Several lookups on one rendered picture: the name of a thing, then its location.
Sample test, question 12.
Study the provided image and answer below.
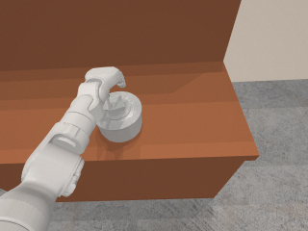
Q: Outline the knob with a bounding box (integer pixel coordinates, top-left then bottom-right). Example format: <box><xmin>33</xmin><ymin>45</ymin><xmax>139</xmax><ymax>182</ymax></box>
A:
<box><xmin>109</xmin><ymin>95</ymin><xmax>126</xmax><ymax>115</ymax></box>

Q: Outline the pot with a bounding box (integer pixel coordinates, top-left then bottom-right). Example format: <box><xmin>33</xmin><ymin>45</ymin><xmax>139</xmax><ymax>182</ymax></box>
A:
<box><xmin>98</xmin><ymin>116</ymin><xmax>142</xmax><ymax>142</ymax></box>

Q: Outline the left robot hand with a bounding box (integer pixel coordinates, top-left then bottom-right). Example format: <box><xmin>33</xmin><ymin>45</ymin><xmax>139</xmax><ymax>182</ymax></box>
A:
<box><xmin>85</xmin><ymin>66</ymin><xmax>126</xmax><ymax>111</ymax></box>

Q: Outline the robot left upper arm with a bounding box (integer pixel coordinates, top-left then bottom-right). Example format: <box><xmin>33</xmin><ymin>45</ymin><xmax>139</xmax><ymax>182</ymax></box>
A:
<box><xmin>0</xmin><ymin>142</ymin><xmax>85</xmax><ymax>231</ymax></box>

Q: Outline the table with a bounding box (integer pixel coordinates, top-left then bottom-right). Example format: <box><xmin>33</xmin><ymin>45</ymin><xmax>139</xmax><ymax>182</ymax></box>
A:
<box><xmin>0</xmin><ymin>0</ymin><xmax>260</xmax><ymax>202</ymax></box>

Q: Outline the lid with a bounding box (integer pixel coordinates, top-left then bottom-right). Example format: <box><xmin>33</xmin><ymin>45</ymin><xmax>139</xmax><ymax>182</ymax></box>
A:
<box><xmin>96</xmin><ymin>91</ymin><xmax>142</xmax><ymax>132</ymax></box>

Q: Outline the left robot forearm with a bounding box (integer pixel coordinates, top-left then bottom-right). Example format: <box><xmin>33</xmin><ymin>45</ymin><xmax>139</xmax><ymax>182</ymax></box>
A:
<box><xmin>21</xmin><ymin>76</ymin><xmax>110</xmax><ymax>182</ymax></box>

